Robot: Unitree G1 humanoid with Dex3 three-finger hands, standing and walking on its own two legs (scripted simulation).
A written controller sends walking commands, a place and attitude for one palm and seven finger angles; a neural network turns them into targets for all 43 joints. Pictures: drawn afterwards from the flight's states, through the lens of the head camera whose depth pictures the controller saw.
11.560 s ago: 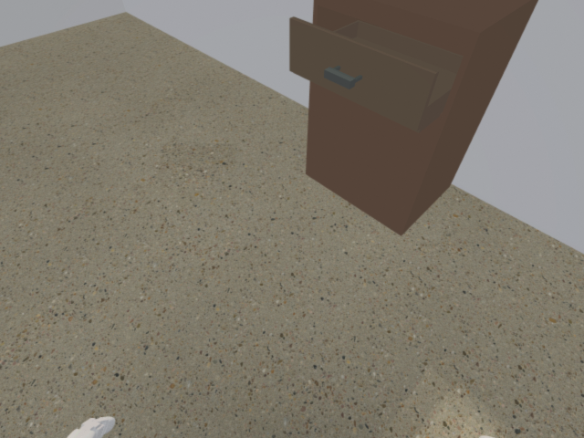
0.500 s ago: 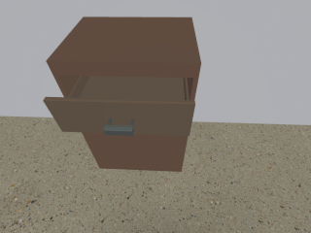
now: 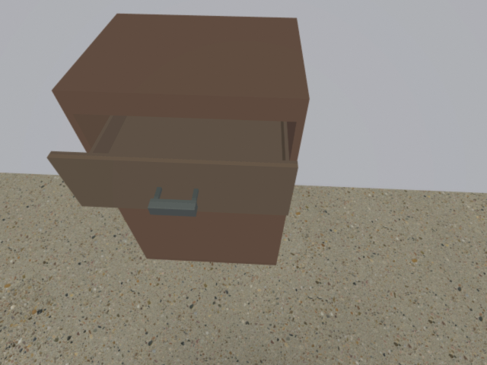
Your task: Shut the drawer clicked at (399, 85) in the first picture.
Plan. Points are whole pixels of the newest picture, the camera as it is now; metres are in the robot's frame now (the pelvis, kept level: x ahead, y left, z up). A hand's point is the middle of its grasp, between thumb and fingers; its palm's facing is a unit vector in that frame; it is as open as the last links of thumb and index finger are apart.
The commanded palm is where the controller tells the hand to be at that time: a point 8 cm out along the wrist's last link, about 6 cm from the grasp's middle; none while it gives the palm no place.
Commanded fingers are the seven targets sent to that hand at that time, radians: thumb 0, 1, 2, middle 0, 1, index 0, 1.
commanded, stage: look again from close up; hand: left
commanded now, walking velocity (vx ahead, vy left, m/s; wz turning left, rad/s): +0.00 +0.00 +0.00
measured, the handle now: (175, 199) +0.46 +0.19 -0.07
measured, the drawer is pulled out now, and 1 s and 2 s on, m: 0.15 0.15 0.15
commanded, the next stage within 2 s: raise the hand and make a fist in 0.28 s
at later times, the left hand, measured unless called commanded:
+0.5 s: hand out of the picture +0.11 +0.17 -0.11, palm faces +0.24 -0.94 -0.23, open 7.1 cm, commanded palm +0.12 +0.20 -0.06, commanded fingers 0.00 0.90 0.90 -0.34 -0.45 -0.34 -0.45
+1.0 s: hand (162, 332) +0.17 +0.14 -0.03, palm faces +0.01 -1.00 -0.06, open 4.9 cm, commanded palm +0.17 +0.20 -0.03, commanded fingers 0.00 0.90 0.90 -0.84 -0.99 -0.84 -0.99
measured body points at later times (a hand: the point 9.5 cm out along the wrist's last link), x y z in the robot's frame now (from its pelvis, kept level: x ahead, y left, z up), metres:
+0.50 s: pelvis +0.01 -0.03 +0.00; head +0.03 -0.04 +0.44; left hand +0.10 +0.22 -0.09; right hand +0.05 -0.26 -0.15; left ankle -0.01 +0.09 -0.74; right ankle +0.00 -0.14 -0.74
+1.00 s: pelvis -0.04 -0.05 -0.09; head +0.02 -0.04 +0.35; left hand +0.17 +0.20 -0.03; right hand +0.19 -0.25 -0.16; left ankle -0.01 +0.09 -0.74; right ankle +0.00 -0.14 -0.74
